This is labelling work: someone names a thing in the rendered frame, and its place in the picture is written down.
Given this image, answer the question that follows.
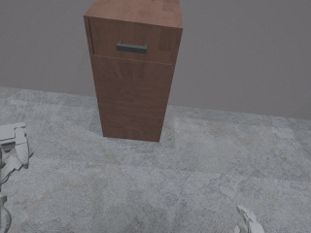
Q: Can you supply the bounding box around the cabinet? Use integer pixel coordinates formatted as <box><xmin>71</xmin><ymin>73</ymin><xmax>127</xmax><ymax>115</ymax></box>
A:
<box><xmin>83</xmin><ymin>0</ymin><xmax>184</xmax><ymax>143</ymax></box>

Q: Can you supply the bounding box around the robot left hand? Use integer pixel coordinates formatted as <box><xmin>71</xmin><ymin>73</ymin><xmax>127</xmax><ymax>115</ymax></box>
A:
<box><xmin>0</xmin><ymin>122</ymin><xmax>34</xmax><ymax>192</ymax></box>

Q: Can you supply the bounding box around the robot left forearm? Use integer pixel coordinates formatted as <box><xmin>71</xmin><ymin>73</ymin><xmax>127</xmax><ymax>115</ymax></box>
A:
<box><xmin>0</xmin><ymin>193</ymin><xmax>12</xmax><ymax>233</ymax></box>

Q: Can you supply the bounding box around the drawer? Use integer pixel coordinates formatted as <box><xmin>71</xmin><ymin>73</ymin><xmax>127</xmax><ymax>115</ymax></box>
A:
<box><xmin>89</xmin><ymin>18</ymin><xmax>177</xmax><ymax>64</ymax></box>

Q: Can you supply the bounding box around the handle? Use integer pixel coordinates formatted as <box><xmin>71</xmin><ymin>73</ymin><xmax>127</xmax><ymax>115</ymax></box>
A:
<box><xmin>117</xmin><ymin>40</ymin><xmax>147</xmax><ymax>54</ymax></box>

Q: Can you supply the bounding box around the robot right hand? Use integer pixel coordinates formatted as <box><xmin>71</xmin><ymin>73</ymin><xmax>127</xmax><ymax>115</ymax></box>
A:
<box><xmin>233</xmin><ymin>205</ymin><xmax>265</xmax><ymax>233</ymax></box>

